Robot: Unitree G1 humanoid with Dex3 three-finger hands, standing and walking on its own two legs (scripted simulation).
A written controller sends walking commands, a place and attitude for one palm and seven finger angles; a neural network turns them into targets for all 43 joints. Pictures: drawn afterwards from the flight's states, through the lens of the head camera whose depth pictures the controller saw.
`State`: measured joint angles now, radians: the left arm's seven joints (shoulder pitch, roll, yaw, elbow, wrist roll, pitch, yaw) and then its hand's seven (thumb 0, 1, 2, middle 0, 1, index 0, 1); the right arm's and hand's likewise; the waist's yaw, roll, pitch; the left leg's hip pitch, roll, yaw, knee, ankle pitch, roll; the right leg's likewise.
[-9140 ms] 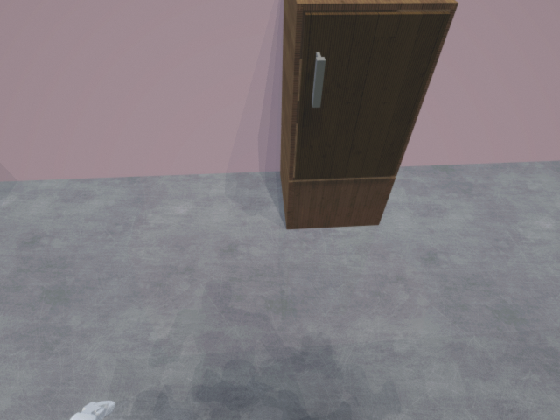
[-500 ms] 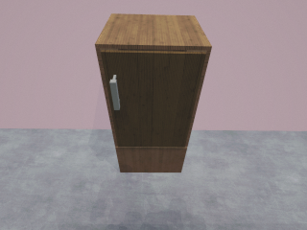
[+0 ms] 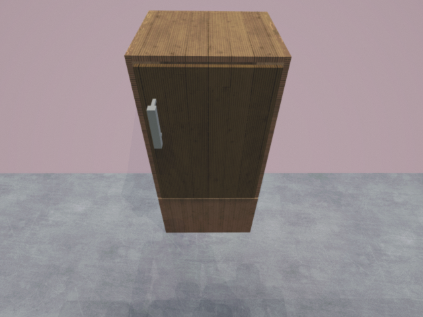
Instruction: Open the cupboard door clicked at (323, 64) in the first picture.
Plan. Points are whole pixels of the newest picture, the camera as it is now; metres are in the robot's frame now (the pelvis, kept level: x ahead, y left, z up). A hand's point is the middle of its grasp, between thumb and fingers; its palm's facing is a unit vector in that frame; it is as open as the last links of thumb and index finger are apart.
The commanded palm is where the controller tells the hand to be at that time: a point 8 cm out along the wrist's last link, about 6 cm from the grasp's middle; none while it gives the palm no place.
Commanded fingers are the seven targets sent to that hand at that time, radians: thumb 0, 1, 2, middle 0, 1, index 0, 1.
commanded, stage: shuffle to correct the standing spot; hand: left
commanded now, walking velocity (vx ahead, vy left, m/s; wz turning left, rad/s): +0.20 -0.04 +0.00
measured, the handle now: (156, 123) +0.64 +0.21 +0.00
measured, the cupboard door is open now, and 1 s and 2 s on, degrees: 0 0 0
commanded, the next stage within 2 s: come to a stop and stand still in 0.32 s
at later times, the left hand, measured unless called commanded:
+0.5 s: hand out of the picture +0.15 +0.17 -0.17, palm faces -0.02 -0.98 -0.21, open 7.3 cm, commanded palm none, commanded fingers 0.00 0.90 0.90 -0.20 -0.30 -0.20 -0.30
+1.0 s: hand out of the picture +0.16 +0.18 -0.18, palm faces +0.10 -0.98 -0.18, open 7.3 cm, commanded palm none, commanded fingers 0.00 0.90 0.90 -0.20 -0.30 -0.20 -0.30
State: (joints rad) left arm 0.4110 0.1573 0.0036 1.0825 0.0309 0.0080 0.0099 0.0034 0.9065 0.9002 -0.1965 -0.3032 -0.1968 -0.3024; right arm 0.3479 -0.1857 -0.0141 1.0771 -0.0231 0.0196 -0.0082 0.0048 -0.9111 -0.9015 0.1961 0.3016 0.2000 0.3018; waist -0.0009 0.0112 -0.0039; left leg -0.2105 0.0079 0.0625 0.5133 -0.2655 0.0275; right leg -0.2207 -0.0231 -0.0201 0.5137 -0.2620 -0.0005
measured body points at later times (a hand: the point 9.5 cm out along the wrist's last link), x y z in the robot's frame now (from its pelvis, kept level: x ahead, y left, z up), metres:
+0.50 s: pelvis +0.11 -0.01 +0.00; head +0.13 -0.01 +0.45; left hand +0.15 +0.23 -0.15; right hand +0.03 -0.20 -0.15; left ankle +0.03 +0.09 -0.74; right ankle +0.20 -0.15 -0.70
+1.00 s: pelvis +0.08 +0.00 -0.01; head +0.07 +0.02 +0.44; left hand +0.15 +0.23 -0.17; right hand +0.15 -0.24 -0.14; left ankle +0.11 +0.09 -0.74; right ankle +0.19 -0.14 -0.70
